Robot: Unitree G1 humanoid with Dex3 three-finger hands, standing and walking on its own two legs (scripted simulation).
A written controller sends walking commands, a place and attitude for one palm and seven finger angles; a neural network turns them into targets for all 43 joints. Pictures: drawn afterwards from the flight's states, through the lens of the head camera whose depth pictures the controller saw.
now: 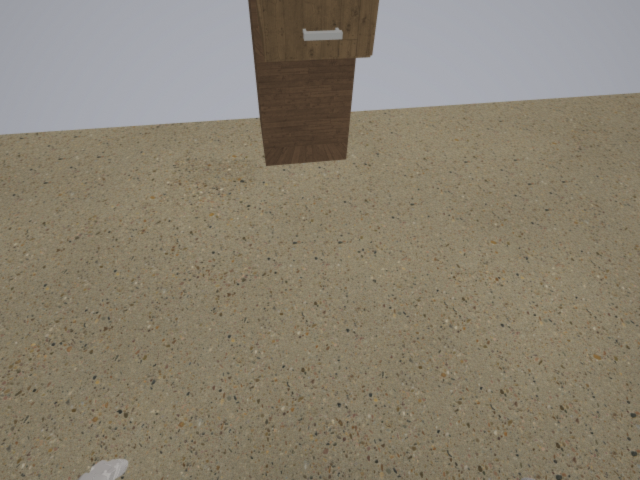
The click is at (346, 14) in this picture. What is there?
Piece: drawer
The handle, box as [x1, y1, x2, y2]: [303, 28, 342, 40]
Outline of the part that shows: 342,32 338,28 335,28 334,30 306,31 305,29 303,29 303,38 304,40 339,39 342,37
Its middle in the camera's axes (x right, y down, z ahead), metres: +0.00 -0.66 +1.24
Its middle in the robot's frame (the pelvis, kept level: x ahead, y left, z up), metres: +1.37 +0.06 -0.01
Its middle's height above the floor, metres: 0.76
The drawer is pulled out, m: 0.30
